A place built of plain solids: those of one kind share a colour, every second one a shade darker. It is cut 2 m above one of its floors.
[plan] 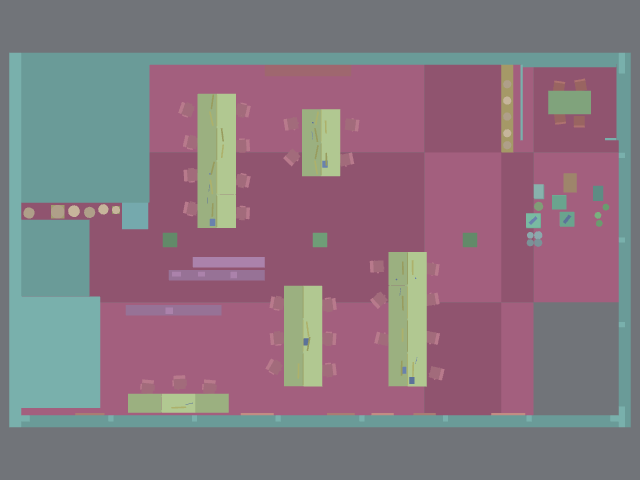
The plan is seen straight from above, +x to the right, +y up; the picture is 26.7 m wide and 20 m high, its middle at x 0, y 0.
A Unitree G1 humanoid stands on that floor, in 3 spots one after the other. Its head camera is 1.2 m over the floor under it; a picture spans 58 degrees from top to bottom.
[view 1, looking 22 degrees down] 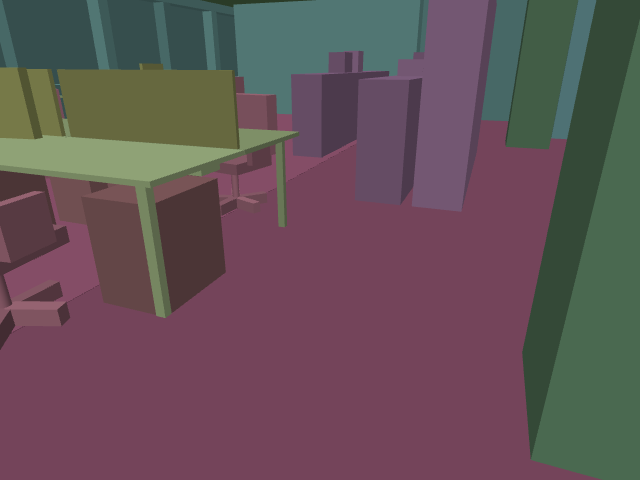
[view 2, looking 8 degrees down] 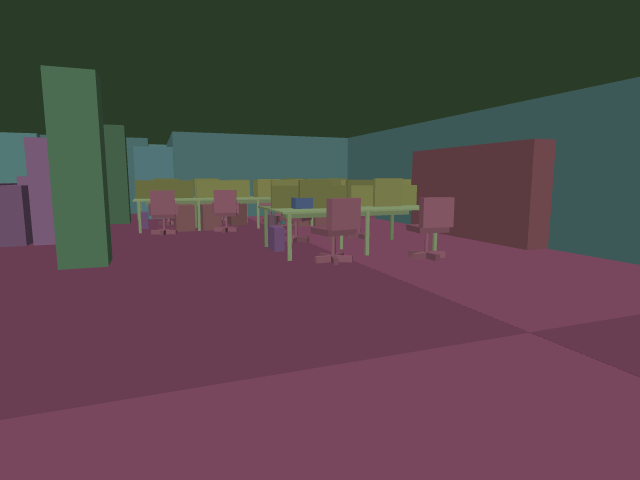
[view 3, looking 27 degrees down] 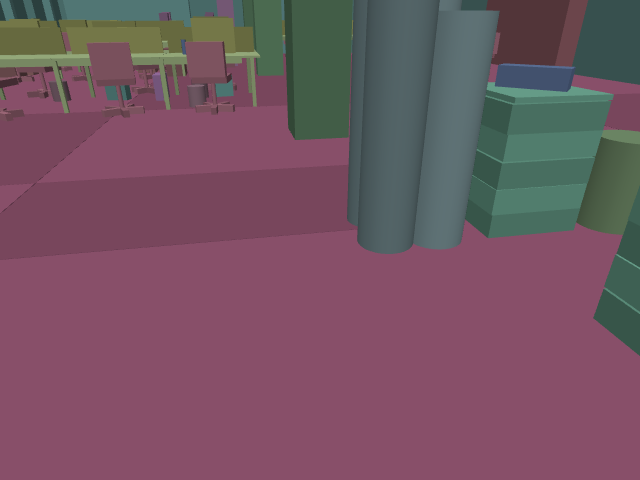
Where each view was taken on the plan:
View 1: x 1.52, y -0.57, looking -159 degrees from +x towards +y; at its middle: floor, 3.20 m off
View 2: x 6.83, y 0.93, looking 159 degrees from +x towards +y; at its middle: floor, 8.63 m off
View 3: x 11.31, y -0.95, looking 169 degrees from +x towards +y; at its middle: floor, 2.64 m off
